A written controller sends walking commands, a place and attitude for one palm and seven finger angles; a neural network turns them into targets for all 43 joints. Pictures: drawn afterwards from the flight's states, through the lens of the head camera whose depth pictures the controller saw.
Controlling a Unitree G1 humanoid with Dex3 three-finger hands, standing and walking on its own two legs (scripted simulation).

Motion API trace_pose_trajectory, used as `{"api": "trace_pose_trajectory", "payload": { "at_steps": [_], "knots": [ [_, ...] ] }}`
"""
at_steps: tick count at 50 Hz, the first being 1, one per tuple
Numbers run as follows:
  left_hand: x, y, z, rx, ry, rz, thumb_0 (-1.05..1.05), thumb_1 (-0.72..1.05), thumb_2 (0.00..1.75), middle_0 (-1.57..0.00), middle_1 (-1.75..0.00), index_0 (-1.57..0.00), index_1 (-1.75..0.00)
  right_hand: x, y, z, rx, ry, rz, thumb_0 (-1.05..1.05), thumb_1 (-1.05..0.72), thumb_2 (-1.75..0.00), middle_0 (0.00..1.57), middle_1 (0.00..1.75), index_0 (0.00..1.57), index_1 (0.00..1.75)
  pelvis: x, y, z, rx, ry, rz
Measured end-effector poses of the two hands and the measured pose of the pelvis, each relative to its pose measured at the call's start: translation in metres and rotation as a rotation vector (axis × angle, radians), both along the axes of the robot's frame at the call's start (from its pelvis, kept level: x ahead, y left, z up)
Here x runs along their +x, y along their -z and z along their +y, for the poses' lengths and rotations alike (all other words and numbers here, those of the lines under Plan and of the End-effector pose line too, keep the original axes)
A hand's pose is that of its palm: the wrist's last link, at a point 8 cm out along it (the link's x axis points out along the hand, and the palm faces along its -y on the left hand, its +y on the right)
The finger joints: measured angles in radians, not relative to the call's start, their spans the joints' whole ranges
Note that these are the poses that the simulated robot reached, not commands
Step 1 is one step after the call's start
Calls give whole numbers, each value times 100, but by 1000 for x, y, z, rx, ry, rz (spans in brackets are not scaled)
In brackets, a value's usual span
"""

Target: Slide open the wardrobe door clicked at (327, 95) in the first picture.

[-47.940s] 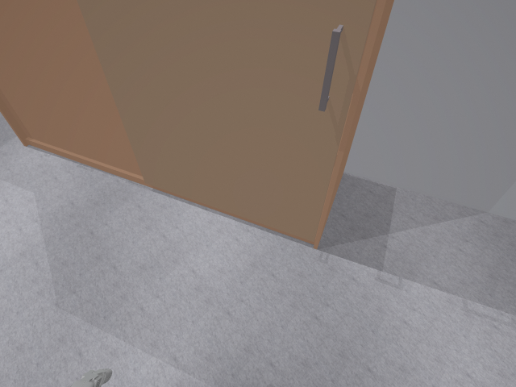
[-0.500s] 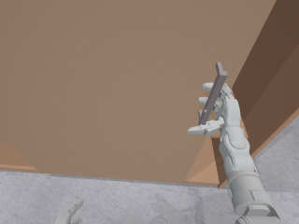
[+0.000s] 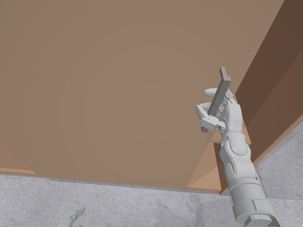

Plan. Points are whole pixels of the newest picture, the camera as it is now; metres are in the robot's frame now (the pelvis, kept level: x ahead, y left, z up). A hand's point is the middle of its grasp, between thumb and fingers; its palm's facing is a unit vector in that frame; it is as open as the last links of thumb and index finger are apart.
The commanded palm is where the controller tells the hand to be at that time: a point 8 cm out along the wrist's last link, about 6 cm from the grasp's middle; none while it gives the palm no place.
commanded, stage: grip the handle and tug to test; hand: right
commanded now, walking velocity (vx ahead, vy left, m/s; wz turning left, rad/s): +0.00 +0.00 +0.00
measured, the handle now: (212, 103) +0.44 -0.12 +0.11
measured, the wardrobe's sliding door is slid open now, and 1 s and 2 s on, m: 0.23 0.23 0.24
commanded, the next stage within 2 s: tug the door sideways, standing still in 0.84 s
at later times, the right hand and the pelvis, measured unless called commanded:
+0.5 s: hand (207, 116) +0.39 -0.10 +0.11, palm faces -0.03 +1.00 +0.00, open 5.4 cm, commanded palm +0.36 -0.15 +0.11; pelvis +0.00 +0.01 +0.00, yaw -1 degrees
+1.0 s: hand (207, 116) +0.38 -0.10 +0.11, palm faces -0.04 +1.00 +0.01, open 5.6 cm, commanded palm +0.36 -0.14 +0.11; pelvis +0.03 +0.00 +0.00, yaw +1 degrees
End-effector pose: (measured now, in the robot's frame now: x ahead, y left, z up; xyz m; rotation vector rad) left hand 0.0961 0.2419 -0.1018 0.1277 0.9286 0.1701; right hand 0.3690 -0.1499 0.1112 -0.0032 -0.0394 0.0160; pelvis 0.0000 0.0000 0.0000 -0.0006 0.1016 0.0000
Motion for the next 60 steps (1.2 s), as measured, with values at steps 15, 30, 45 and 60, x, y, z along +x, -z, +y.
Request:
{"api": "trace_pose_trajectory", "payload": {
  "at_steps": [15, 30, 45, 60],
  "knots": [
    [15, -6, 6, 18, 21, -33, 1, 90, 89, -20, -30, -20, -30, -2, -1, -2, -1, -6, 9, 1, -76, -83, 41, 139, 38, 137, -2, -1, 5, -1, 10, -7],
    [8, -6, 6, 7, 1, -28, 1, 90, 89, -20, -30, -20, -30, -2, -1, -2, 8, -15, 13, 1, -77, -83, 40, 140, 38, 137, -2, -2, 5, -3, -1, -8],
    [24, -16, 6, 4, -35, -67, 1, 90, 89, -20, -30, -20, -30, -4, -1, -2, 17, -29, 13, 1, -79, -80, 33, 140, 34, 135, 17, -5, 1, -2, -29, -1],
    [66, -10, -12, 5, 78, -54, 1, 90, 89, -20, -30, -20, -30, -5, -2, 1, 15, 25, 24, 2, -77, -84, 35, 140, 36, 137, 24, -2, -3, 7, 28, 13]
  ]
}}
